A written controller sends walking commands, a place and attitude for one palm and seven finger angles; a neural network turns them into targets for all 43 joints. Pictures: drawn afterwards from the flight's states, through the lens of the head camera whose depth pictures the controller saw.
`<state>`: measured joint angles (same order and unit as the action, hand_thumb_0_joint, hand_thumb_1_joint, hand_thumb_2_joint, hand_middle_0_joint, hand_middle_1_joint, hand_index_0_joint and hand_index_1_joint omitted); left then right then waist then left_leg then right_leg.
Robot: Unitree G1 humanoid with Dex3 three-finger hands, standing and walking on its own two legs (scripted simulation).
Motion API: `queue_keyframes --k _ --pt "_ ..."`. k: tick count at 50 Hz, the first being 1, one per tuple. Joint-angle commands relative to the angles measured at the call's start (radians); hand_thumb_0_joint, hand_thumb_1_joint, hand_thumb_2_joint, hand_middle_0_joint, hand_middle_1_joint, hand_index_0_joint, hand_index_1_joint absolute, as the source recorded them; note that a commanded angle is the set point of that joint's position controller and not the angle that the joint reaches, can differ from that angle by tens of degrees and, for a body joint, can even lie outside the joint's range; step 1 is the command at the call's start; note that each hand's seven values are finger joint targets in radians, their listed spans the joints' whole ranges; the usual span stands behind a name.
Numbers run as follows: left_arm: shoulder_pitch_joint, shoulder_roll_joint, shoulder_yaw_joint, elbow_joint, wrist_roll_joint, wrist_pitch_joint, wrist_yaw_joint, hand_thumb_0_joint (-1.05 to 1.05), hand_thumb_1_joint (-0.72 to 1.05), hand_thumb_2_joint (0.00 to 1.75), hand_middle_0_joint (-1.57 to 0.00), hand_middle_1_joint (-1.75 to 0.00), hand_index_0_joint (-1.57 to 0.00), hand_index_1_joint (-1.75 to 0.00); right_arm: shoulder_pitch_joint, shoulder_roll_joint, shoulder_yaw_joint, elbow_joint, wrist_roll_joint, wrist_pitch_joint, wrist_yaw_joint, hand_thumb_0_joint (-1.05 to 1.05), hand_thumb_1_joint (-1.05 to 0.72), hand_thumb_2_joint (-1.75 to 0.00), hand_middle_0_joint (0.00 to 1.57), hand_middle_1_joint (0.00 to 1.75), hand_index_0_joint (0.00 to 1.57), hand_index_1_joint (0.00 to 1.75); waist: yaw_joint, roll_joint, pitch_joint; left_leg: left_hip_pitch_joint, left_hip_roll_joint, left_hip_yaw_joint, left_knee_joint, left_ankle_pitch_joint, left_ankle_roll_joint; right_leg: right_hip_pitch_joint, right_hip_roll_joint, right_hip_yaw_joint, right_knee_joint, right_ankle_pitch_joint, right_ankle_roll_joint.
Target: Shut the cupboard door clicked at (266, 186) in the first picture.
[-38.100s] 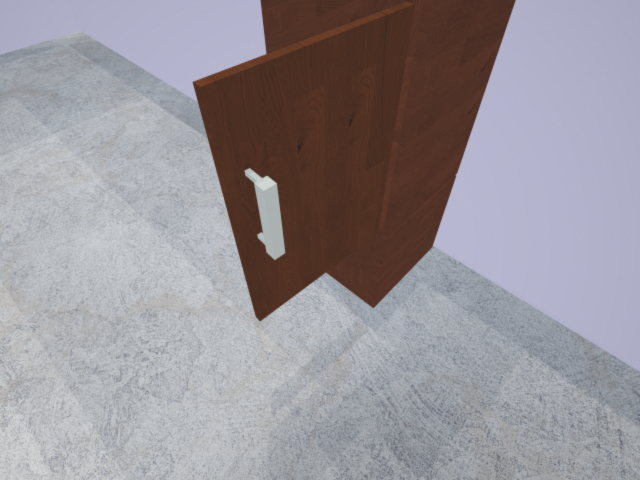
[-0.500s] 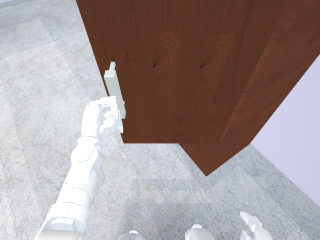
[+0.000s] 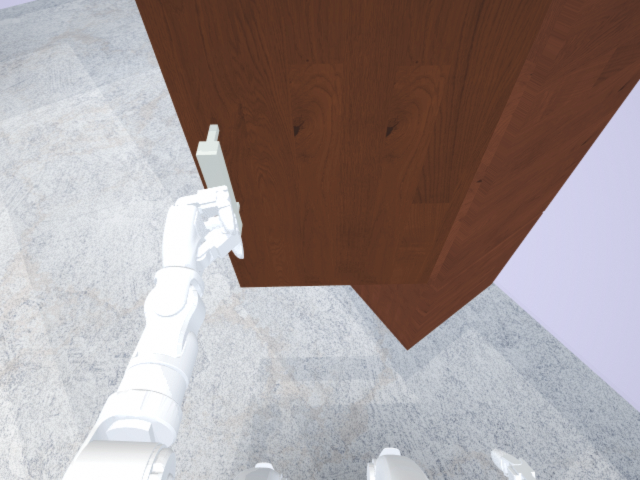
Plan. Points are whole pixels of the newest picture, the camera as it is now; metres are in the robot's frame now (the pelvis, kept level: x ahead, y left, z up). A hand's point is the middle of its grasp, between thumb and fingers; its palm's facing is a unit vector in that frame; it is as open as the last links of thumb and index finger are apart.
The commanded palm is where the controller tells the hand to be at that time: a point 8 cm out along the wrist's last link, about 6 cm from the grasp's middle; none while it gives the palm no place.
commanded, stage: push the door shut along its arc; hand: left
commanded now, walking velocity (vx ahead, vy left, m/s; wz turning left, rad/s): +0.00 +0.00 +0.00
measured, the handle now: (224, 184) +0.50 +0.15 +0.06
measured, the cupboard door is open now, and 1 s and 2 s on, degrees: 55 42 30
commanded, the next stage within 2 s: pull the fist back off the door in 1.82 s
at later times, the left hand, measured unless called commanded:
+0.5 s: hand (245, 202) +0.45 +0.11 +0.07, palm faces -0.09 -0.99 -0.05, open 3.1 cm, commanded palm +0.44 +0.16 +0.07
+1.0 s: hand (265, 173) +0.51 +0.09 +0.07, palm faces -0.24 -0.97 -0.04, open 3.1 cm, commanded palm +0.51 +0.14 +0.07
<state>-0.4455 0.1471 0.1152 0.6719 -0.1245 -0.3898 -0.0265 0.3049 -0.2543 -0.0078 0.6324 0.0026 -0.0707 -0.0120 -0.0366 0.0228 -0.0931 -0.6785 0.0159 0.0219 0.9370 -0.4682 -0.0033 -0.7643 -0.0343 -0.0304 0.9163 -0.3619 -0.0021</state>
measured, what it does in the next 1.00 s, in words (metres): stands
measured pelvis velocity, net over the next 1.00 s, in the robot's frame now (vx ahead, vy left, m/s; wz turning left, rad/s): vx -0.01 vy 0.01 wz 0.00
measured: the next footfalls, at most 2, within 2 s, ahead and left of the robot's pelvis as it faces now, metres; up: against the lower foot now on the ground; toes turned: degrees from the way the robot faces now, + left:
none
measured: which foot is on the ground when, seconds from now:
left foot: down 0.00-1.00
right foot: down 0.00-1.00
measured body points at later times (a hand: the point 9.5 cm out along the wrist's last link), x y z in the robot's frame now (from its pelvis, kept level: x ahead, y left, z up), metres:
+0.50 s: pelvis -0.01 +0.00 -0.01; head +0.08 -0.01 +0.43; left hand +0.45 +0.17 +0.08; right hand +0.06 -0.26 -0.14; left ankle +0.00 +0.12 -0.69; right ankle +0.05 -0.12 -0.69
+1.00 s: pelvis -0.01 +0.01 -0.03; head +0.11 +0.00 +0.40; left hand +0.51 +0.14 +0.08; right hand -0.01 -0.26 -0.14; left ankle +0.00 +0.12 -0.69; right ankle +0.05 -0.12 -0.69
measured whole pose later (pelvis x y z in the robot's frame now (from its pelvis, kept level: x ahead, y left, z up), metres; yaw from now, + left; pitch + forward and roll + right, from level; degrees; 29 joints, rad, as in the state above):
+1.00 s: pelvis -0.01 +0.01 -0.03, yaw +0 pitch +21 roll -1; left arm -1.05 0.39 0.22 1.22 -0.10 -0.36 -0.26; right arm 0.39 -0.29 0.02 0.66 -0.01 -0.07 0.00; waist -0.18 0.04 -0.10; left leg -0.96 0.02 0.01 1.09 -0.49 0.01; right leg -1.03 -0.03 -0.04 1.03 -0.36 0.00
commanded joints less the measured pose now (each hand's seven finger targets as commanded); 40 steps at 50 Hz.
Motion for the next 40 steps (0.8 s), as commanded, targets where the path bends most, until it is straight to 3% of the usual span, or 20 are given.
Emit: queue_keyframes --k 1,4,7,8,10,12,15,18,20,22,27,29,30,33,35,37,39,40 --pt "-0.402 0.124 0.031 -0.16 -0.012 -0.055 0.003 0.0 0.9 0.9 -1.3 -1.5 -1.3 -1.5 0.01 -0.126 -0.039 -0.114 0.009 -0.039 -0.013 0.0 -0.9 -0.9 0.2 0.3 0.2 0.3 -0.025 -0.077 -0.286 0.015 -0.028 -0.007 -0.153 0.153 0.016 0.273 0.021 0.011 -0.12 0.157 -0.011" --pt "-0.415 0.122 0.032 -0.164 -0.008 -0.065 0.005 0.0 0.9 0.9 -1.3 -1.5 -1.3 -1.5 0.007 -0.123 -0.04 -0.12 0.007 -0.041 -0.012 0.0 -0.9 -0.9 0.2 0.3 0.2 0.3 -0.017 -0.07 -0.327 0.022 -0.03 -0.005 -0.146 0.163 0.016 0.286 0.02 0.014 -0.11 0.17 -0.012" --pt "-0.523 0.142 0.021 -0.115 0.006 -0.077 -0.008 0.0 0.9 0.9 -1.3 -1.5 -1.3 -1.5 0.014 -0.125 -0.036 -0.104 0.006 -0.039 -0.017 0.0 -0.9 -0.9 0.2 0.3 0.2 0.3 -0.041 -0.052 -0.317 0.01 -0.029 -0.014 -0.134 0.157 0.016 0.258 0.019 0.016 -0.094 0.175 -0.012" --pt "-0.57 0.154 0.029 -0.095 0.006 -0.082 -0.012 0.0 0.9 0.9 -1.3 -1.5 -1.3 -1.5 0.021 -0.127 -0.036 -0.097 0.005 -0.038 -0.019 0.0 -0.9 -0.9 0.2 0.3 0.2 0.3 -0.05 -0.07 -0.326 0.004 -0.029 -0.016 -0.128 0.154 0.018 0.258 0.019 0.019 -0.092 0.177 -0.01" --pt "-0.577 0.208 0.074 -0.058 0.002 -0.084 -0.025 0.0 0.9 0.9 -1.3 -1.5 -1.3 -1.5 0.03 -0.136 -0.038 -0.095 0.004 -0.036 -0.022 0.0 -0.9 -0.9 0.2 0.3 0.2 0.3 -0.037 -0.048 -0.354 0.005 -0.031 -0.015 -0.122 0.168 0.018 0.268 0.022 0.023 -0.085 0.191 -0.013" --pt "-0.644 0.17 0.034 -0.009 -0.001 -0.083 -0.047 0.0 0.9 0.9 -1.3 -1.5 -1.3 -1.5 0.032 -0.129 -0.034 -0.086 0.009 -0.035 -0.022 0.0 -0.9 -0.9 0.2 0.3 0.2 0.3 -0.06 -0.05 -0.348 -0.004 -0.03 -0.018 -0.114 0.16 0.016 0.241 0.02 0.02 -0.077 0.19 -0.011" --pt "-0.693 0.209 0.067 0.065 -0.003 -0.081 -0.066 0.0 0.9 0.9 -1.3 -1.5 -1.3 -1.5 0.058 -0.141 -0.037 -0.078 0.006 -0.034 -0.021 0.0 -0.9 -0.9 0.2 0.3 0.2 0.3 -0.061 -0.046 -0.367 -0.013 -0.033 -0.025 -0.102 0.172 0.017 0.232 0.024 0.02 -0.065 0.2 -0.015" --pt "-0.764 0.18 0.031 0.1 -0.007 -0.084 -0.095 0.0 0.9 0.9 -1.3 -1.5 -1.3 -1.5 0.07 -0.142 -0.038 -0.072 0.009 -0.033 -0.018 0.0 -0.9 -0.9 0.2 0.3 0.2 0.3 -0.087 -0.051 -0.378 -0.023 -0.032 -0.026 -0.089 0.165 0.018 0.205 0.023 0.021 -0.06 0.199 -0.011" --pt "-0.79 0.21 0.053 0.126 -0.012 -0.084 -0.109 0.0 0.9 0.9 -1.3 -1.5 -1.3 -1.5 0.085 -0.151 -0.04 -0.069 0.007 -0.033 -0.018 0.0 -0.9 -0.9 0.2 0.3 0.2 0.3 -0.087 -0.036 -0.393 -0.022 -0.033 -0.029 -0.08 0.167 0.02 0.193 0.026 0.023 -0.055 0.198 -0.015" --pt "-0.831 0.23 0.062 0.151 -0.017 -0.079 -0.124 0.0 0.9 0.9 -1.3 -1.5 -1.3 -1.5 0.099 -0.155 -0.04 -0.061 0.009 -0.031 -0.018 0.0 -0.9 -0.9 0.2 0.3 0.2 0.3 -0.101 -0.062 -0.403 -0.041 -0.032 -0.03 -0.073 0.169 0.022 0.2 0.025 0.026 -0.054 0.206 -0.012" --pt "-0.879 0.28 0.092 0.189 -0.023 -0.075 -0.16 0.0 0.9 0.9 -1.3 -1.5 -1.3 -1.5 0.132 -0.164 -0.039 -0.054 0.008 -0.03 -0.015 0.0 -0.9 -0.9 0.2 0.3 0.2 0.3 -0.104 -0.028 -0.444 -0.044 -0.032 -0.036 -0.06 0.191 0.022 0.19 0.029 0.027 -0.038 0.222 -0.016" --pt "-0.919 0.291 0.086 0.22 -0.018 -0.069 -0.173 0.0 0.9 0.9 -1.3 -1.5 -1.3 -1.5 0.141 -0.167 -0.036 -0.049 0.009 -0.027 -0.016 0.0 -0.9 -0.9 0.2 0.3 0.2 0.3 -0.126 -0.049 -0.411 -0.079 -0.031 -0.036 -0.058 0.156 0.026 0.173 0.029 0.03 -0.045 0.188 -0.012" --pt "-0.956 0.295 0.084 0.207 -0.016 -0.074 -0.178 0.0 0.9 0.9 -1.3 -1.5 -1.3 -1.5 0.149 -0.17 -0.037 -0.048 0.006 -0.03 -0.017 0.0 -0.9 -0.9 0.2 0.3 0.2 0.3 -0.131 -0.008 -0.426 -0.063 -0.032 -0.041 -0.054 0.162 0.027 0.153 0.031 0.028 -0.037 0.188 -0.015" --pt "-0.976 0.321 0.102 0.228 -0.013 -0.071 -0.189 0.0 0.9 0.9 -1.3 -1.5 -1.3 -1.5 0.169 -0.177 -0.04 -0.043 0.002 -0.028 -0.011 0.0 -0.9 -0.9 0.2 0.3 0.2 0.3 -0.136 -0.005 -0.46 -0.05 -0.028 -0.049 -0.046 0.172 0.024 0.135 0.033 0.024 -0.03 0.183 -0.015" --pt "-0.99 0.322 0.095 0.25 -0.012 -0.066 -0.2 0.0 0.9 0.9 -1.3 -1.5 -1.3 -1.5 0.18 -0.18 -0.037 -0.045 0.003 -0.027 -0.009 0.0 -0.9 -0.9 0.2 0.3 0.2 0.3 -0.142 0.028 -0.453 -0.042 -0.028 -0.053 -0.042 0.184 0.025 0.109 0.037 0.019 -0.023 0.185 -0.019" --pt "-1.029 0.348 0.106 0.294 -0.008 -0.053 -0.207 0.0 0.9 0.9 -1.3 -1.5 -1.3 -1.5 0.19 -0.186 -0.035 -0.035 0.004 -0.023 -0.011 0.0 -0.9 -0.9 0.2 0.3 0.2 0.3 -0.167 -0.015 -0.418 -0.077 -0.022 -0.055 -0.036 0.146 0.027 0.086 0.038 0.021 -0.032 0.148 -0.013" --pt "-1.07 0.336 0.087 0.297 -0.003 -0.047 -0.213 0.0 0.9 0.9 -1.3 -1.5 -1.3 -1.5 0.197 -0.188 -0.034 -0.038 0.002 -0.026 -0.008 0.0 -0.9 -0.9 0.2 0.3 0.2 0.3 -0.179 0.008 -0.425 -0.076 -0.023 -0.06 -0.034 0.132 0.028 0.066 0.04 0.02 -0.03 0.127 -0.015" --pt "-1.096 0.36 0.107 0.283 -0.003 -0.053 -0.215 0.0 0.9 0.9 -1.3 -1.5 -1.3 -1.5 0.205 -0.193 -0.036 -0.04 -0.002 -0.028 -0.01 0.0 -0.9 -0.9 0.2 0.3 0.2 0.3 -0.177 0.039 -0.461 -0.053 -0.024 -0.064 -0.023 0.151 0.03 0.051 0.04 0.018 -0.018 0.134 -0.018"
